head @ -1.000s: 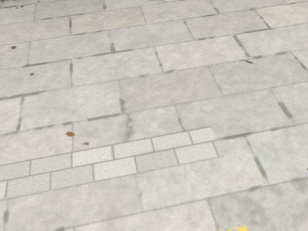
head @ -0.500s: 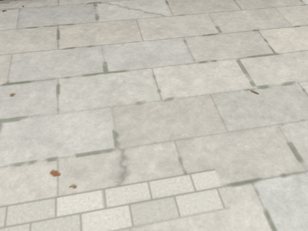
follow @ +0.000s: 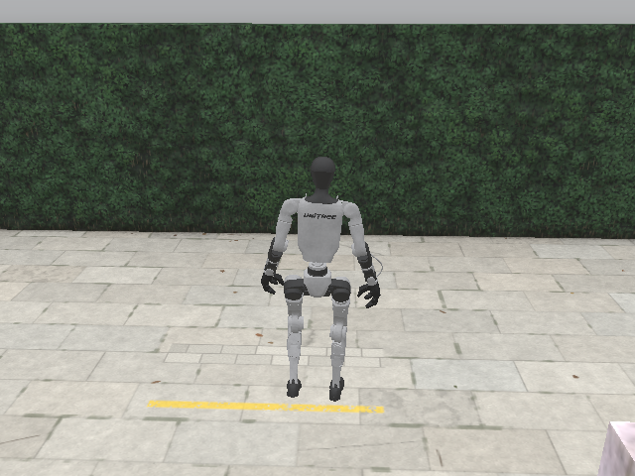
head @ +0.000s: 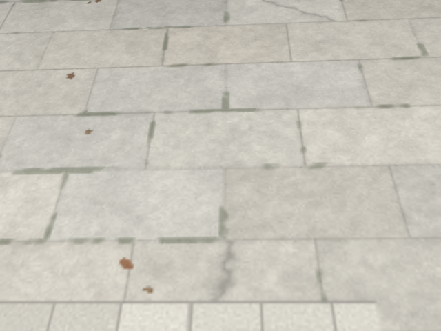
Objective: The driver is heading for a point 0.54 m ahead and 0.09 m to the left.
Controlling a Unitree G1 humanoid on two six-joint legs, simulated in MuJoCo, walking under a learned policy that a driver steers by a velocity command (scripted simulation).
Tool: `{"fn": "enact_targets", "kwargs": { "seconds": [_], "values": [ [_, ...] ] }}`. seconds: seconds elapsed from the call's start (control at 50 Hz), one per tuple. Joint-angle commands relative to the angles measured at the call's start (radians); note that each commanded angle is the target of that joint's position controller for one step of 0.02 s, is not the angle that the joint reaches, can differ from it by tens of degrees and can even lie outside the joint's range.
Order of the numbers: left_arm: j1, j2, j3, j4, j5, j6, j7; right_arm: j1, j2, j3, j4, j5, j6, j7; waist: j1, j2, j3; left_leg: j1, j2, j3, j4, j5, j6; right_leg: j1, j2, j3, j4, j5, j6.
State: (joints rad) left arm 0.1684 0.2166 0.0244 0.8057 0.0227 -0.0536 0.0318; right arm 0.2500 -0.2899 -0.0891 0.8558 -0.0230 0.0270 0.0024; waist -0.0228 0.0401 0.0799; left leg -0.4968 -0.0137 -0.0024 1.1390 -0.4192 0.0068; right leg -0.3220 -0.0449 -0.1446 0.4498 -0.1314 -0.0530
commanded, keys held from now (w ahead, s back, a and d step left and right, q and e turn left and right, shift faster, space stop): q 0.34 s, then no key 0.66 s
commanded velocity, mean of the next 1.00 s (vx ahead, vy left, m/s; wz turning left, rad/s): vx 0.03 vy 0.00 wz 0.32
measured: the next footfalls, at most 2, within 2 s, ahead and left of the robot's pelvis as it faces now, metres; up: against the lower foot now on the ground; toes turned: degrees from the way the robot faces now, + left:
left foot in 0.26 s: +0.07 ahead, +0.13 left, +0.00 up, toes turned +13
right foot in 0.68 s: +0.10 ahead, -0.07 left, +0.00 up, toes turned +17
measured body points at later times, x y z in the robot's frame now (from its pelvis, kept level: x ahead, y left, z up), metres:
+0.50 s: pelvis +0.02 +0.03 +0.00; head +0.04 +0.06 +0.45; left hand +0.04 +0.32 -0.13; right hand +0.22 -0.19 -0.10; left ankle +0.03 +0.12 -0.74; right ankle +0.06 -0.10 -0.68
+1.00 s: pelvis +0.04 +0.01 +0.01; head +0.04 +0.01 +0.46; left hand +0.05 +0.27 -0.12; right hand +0.17 -0.22 -0.14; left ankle +0.03 +0.12 -0.74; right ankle +0.06 -0.08 -0.74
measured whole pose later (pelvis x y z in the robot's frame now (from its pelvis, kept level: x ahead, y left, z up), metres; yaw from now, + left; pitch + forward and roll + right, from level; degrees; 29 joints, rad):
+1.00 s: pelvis +0.04 +0.01 +0.01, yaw +18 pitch -2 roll +0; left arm 0.20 0.22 0.02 0.91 0.01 0.00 0.03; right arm 0.22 -0.24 -0.02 0.98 -0.01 0.01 -0.02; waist -0.01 0.00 0.03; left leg -0.17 -0.05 -0.06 0.37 -0.16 0.02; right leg -0.13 0.03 -0.02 0.38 -0.22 -0.04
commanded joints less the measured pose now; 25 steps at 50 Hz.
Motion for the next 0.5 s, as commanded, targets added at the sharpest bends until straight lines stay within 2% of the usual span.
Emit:
{"fn": "enact_targets", "kwargs": {
  "seconds": [0.02,0.08,0.12,0.18,0.22,0.24,0.26,0.28,0.3,0.32,0.34,0.36,0.38,0.4,0.44,0.5],
  "values": [
    [0.019,0.128,0.032,-0.043,0.005,-0.008,0.003,0.109,-0.011,-0.002,-0.039,-0.005,0.029,0.011,-0.027,-0.169,-0.145,0.025,0.041,-0.004,-0.046,0.064,-0.012,0.076,-0.269,0.133,-0.170,0.390,-0.155],
    [0.011,0.143,0.039,-0.043,0.007,0.007,0.001,0.021,-0.007,0.010,-0.084,-0.004,0.042,0.031,-0.009,-0.185,-0.130,0.077,0.059,0.025,-0.211,0.126,-0.007,0.038,-0.260,0.076,-0.188,0.189,-0.144],
    [0.024,0.168,0.049,-0.041,0.009,0.018,-0.004,-0.021,-0.018,0.012,-0.109,-0.001,0.044,0.038,0.007,-0.184,-0.132,0.118,0.052,0.051,-0.289,0.115,0.000,0.037,-0.275,0.063,-0.177,0.112,-0.141],
    [0.050,0.201,0.063,-0.035,0.008,0.039,-0.011,-0.062,-0.036,0.010,-0.144,0.002,0.042,0.039,0.030,-0.183,-0.130,0.154,0.042,0.078,-0.386,0.055,0.017,0.067,-0.310,0.069,-0.138,0.015,-0.125],
    [0.043,0.216,0.071,-0.033,0.001,0.053,-0.013,-0.045,-0.034,0.009,-0.153,0.003,0.030,0.037,0.013,-0.158,-0.127,0.239,0.023,0.093,-0.536,0.095,0.039,0.054,-0.304,0.041,-0.060,-0.045,-0.077],
    [0.074,0.206,0.073,-0.021,0.006,0.063,-0.015,-0.011,-0.050,0.005,-0.141,0.000,0.018,0.031,0.004,-0.098,-0.130,0.314,0.015,0.059,-0.640,0.151,0.054,0.019,-0.275,0.012,0.027,-0.085,-0.027],
    [0.122,0.159,0.066,-0.020,0.011,0.075,-0.023,0.022,-0.123,-0.010,-0.140,-0.010,0.001,0.017,0.006,0.128,-0.116,0.358,0.172,-0.187,-0.842,0.208,0.089,-0.066,-0.177,-0.080,0.266,-0.225,0.046],
    [0.077,0.099,0.046,-0.097,0.000,0.086,-0.016,0.023,-0.268,-0.043,-0.167,-0.002,-0.001,0.009,0.002,0.327,-0.065,0.365,0.402,-0.539,-0.890,0.477,0.234,-0.313,0.014,-0.059,0.440,-0.527,0.112],
    [0.004,0.145,0.052,-0.099,0.009,0.101,-0.005,0.097,-0.245,-0.052,-0.142,0.000,0.003,0.000,-0.060,0.170,-0.091,0.353,0.392,-0.484,-0.862,0.512,0.305,-0.312,-0.002,0.095,0.585,-0.514,0.108],
    [0.009,0.137,0.054,-0.096,-0.007,0.105,-0.007,0.054,-0.194,-0.035,-0.140,0.002,0.007,-0.008,-0.018,0.128,-0.079,0.329,0.327,-0.396,-0.850,0.484,0.289,-0.307,-0.008,0.136,0.618,-0.428,0.102],
    [0.027,0.135,0.055,-0.081,-0.017,0.097,-0.010,-0.024,-0.156,-0.023,-0.153,0.005,0.012,-0.011,0.021,0.102,-0.063,0.304,0.254,-0.319,-0.854,0.435,0.245,-0.287,-0.017,0.159,0.593,-0.332,0.092],
    [0.049,0.150,0.060,-0.068,-0.006,0.090,-0.012,-0.089,-0.128,-0.014,-0.172,0.011,0.012,-0.013,0.043,0.115,-0.081,0.320,0.209,-0.267,-0.845,0.458,0.218,-0.273,-0.010,0.153,0.587,-0.273,0.084],
    [0.081,0.159,0.064,-0.048,0.007,0.089,-0.015,-0.110,-0.097,-0.004,-0.183,0.014,0.009,-0.013,0.049,0.106,-0.115,0.336,0.189,-0.233,-0.830,0.550,0.217,-0.241,0.004,0.140,0.610,-0.245,0.082],
    [0.093,0.156,0.065,-0.041,0.008,0.091,-0.018,-0.097,-0.085,0.002,-0.182,0.016,0.004,-0.010,0.048,0.075,-0.144,0.351,0.190,-0.223,-0.820,0.608,0.220,-0.219,0.012,0.139,0.620,-0.241,0.083],
    [0.087,0.132,0.059,-0.043,-0.002,0.099,-0.019,-0.062,-0.089,0.003,-0.169,0.016,-0.006,-0.007,0.037,0.045,-0.155,0.378,0.200,-0.227,-0.820,0.623,0.226,-0.204,0.012,0.144,0.573,-0.243,0.087],
    [0.056,0.116,0.049,-0.051,-0.005,0.109,-0.016,-0.032,-0.093,0.006,-0.151,0.008,-0.009,-0.012,0.010,0.072,-0.131,0.386,0.210,-0.252,-0.831,0.529,0.231,-0.167,0.012,0.150,0.448,-0.256,0.082]
  ]
}}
